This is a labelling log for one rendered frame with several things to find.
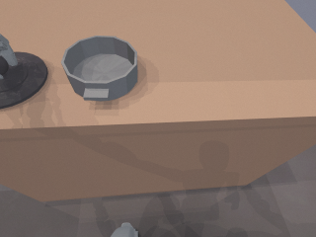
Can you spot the robot left hand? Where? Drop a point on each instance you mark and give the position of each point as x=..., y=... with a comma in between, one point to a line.
x=7, y=52

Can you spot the pot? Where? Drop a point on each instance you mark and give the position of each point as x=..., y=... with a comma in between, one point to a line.
x=101, y=68

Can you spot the robot left shin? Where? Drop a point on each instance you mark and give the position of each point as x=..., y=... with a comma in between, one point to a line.
x=126, y=224

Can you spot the table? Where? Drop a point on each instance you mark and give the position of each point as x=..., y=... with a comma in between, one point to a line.
x=225, y=93

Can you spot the lid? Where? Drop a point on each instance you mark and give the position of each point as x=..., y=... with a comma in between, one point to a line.
x=22, y=81

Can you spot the robot left thigh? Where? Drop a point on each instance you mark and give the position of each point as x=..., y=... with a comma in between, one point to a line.
x=125, y=231

